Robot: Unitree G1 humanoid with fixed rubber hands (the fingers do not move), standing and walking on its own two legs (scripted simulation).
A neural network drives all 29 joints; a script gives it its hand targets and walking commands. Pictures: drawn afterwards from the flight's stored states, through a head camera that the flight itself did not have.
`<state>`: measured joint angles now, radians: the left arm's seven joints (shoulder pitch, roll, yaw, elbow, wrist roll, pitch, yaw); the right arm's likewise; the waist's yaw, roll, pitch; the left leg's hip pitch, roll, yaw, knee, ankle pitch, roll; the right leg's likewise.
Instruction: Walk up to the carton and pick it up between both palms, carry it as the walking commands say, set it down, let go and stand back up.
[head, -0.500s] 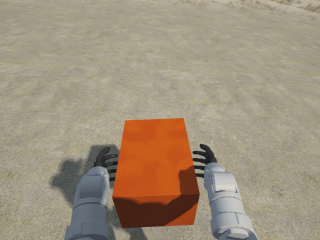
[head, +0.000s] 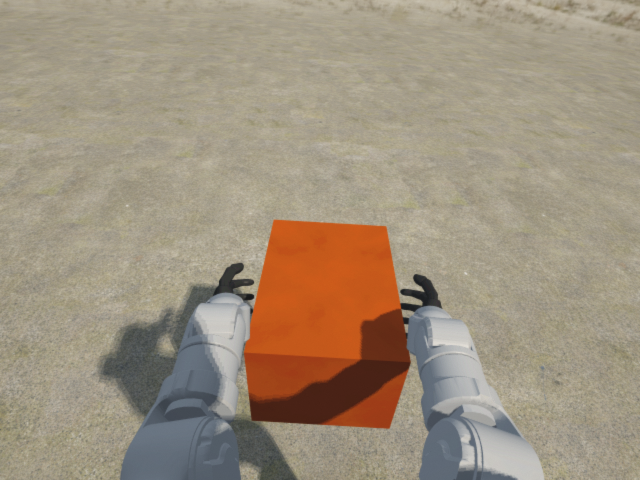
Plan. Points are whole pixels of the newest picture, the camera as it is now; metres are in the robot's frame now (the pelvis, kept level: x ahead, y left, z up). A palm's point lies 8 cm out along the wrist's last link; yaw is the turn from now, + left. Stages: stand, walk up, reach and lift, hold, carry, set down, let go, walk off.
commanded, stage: set down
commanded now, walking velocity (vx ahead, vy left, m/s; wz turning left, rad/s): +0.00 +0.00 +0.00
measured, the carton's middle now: (325, 313) +0.40 +0.01 -0.02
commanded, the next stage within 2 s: none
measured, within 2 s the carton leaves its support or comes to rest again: neither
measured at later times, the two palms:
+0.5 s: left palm (226, 346) +0.34 +0.16 -0.05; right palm (403, 342) +0.37 -0.12 -0.04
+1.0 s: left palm (239, 357) +0.38 +0.15 -0.13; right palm (394, 359) +0.40 -0.13 -0.14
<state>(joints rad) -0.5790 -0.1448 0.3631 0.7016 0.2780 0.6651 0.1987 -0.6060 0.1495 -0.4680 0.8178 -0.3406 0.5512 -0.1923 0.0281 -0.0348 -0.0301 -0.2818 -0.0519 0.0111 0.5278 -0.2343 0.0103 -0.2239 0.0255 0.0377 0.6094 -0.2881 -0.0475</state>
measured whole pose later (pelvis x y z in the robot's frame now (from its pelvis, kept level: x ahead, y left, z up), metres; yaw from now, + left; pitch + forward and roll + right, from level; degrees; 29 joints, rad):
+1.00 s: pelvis +0.03 -0.01 -0.06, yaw -1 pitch +25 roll -1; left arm -0.47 -0.18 0.35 0.47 0.22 0.26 0.16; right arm -0.55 0.13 -0.33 0.63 -0.20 0.20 -0.11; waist 0.06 -0.01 -0.05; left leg -1.11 -0.04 -0.04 0.94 -0.26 0.01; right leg -1.03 0.08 0.00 0.99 -0.39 -0.04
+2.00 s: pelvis -0.01 -0.01 -0.23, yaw -4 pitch +35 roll +0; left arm -0.91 -0.04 0.37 0.63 0.11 0.33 0.24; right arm -1.01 0.00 -0.30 0.78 -0.11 0.27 -0.27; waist 0.08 -0.04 0.01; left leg -1.81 -0.05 -0.02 1.61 -0.41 -0.01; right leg -1.75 0.13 0.00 1.69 -0.56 -0.03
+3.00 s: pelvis -0.03 +0.00 -0.34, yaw -6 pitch +28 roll -2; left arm -1.33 0.14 0.30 0.70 0.00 0.33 0.29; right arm -1.45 -0.19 -0.21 0.88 0.05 0.28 -0.31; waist 0.11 -0.04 0.53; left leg -2.04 -0.06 -0.03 2.02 -0.47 0.00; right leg -1.94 0.14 -0.05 2.08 -0.63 -0.01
